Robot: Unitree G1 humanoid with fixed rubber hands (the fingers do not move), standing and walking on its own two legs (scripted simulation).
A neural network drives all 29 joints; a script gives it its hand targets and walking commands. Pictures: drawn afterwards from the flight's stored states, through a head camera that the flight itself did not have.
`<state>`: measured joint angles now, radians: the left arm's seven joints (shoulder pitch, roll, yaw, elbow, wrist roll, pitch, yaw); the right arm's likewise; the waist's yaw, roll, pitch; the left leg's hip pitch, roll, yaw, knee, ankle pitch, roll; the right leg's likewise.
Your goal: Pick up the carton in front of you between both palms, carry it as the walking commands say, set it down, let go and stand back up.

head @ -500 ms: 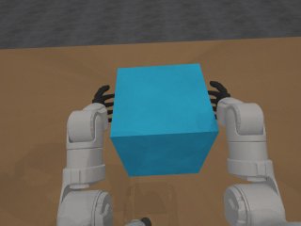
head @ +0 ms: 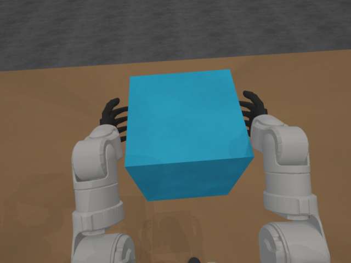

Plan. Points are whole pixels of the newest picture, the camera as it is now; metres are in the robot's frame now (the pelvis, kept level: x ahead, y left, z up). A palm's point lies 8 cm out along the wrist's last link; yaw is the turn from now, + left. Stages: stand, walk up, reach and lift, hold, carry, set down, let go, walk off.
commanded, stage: carry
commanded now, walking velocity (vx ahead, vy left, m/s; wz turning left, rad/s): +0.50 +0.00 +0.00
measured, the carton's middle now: (184, 142) +0.38 -0.02 +0.06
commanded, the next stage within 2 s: none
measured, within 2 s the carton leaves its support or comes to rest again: neither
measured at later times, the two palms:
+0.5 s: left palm (118, 67) +0.68 +0.15 +0.08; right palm (211, 61) +0.69 -0.15 +0.07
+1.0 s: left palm (139, 34) +1.00 +0.10 +0.02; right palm (207, 31) +0.98 -0.20 +0.03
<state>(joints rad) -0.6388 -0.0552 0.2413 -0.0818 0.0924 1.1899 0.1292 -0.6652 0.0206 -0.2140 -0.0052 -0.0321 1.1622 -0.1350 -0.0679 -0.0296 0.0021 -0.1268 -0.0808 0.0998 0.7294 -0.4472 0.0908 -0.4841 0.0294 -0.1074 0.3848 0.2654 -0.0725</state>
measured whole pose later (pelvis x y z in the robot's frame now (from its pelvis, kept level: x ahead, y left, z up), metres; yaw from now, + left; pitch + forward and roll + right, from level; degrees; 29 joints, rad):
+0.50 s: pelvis +0.32 -0.01 -0.06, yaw -3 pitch +4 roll -1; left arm -0.67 -0.01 0.21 0.06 0.02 1.15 0.13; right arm -0.64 0.04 -0.23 -0.01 -0.09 1.19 -0.14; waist 0.09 0.03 -0.03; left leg -0.49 -0.05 0.11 0.39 0.27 0.09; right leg -0.14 0.11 -0.09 0.78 -0.42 -0.11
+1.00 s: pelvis +0.64 -0.03 -0.11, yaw +0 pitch +4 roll +1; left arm -0.60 -0.04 0.23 -0.01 0.08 1.18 0.11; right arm -0.64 0.00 -0.18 0.09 -0.01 1.15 -0.13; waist -0.08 -0.02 -0.06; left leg -0.14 -0.11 0.06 0.75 -0.46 0.11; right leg -0.49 0.04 -0.10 0.40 0.24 -0.08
